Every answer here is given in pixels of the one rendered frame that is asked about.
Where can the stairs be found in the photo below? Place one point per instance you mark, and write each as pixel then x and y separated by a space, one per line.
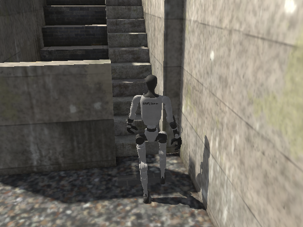
pixel 129 55

